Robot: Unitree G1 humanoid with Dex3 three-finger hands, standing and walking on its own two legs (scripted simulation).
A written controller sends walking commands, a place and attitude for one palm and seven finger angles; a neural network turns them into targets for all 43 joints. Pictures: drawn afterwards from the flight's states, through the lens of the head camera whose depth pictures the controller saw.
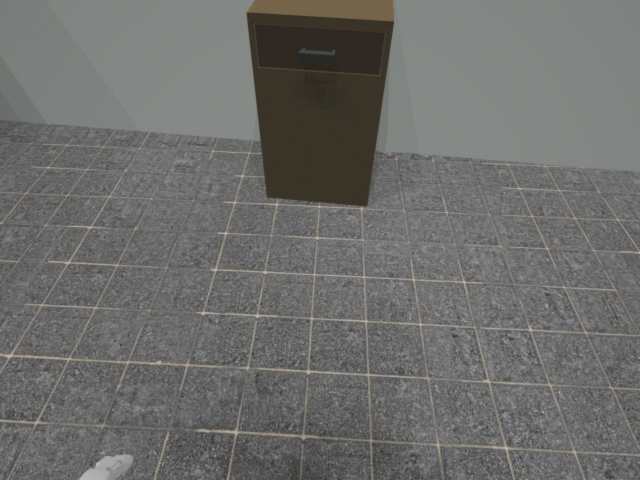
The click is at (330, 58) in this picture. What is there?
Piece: drawer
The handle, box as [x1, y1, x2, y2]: [299, 48, 334, 63]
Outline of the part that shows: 299,51 299,61 326,63 334,62 334,50 328,52 306,50 305,48 302,48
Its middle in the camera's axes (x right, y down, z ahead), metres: -0.01 -0.62 +1.30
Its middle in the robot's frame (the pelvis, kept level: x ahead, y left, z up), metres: +1.39 +0.07 -0.07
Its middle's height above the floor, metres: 0.70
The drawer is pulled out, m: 0.00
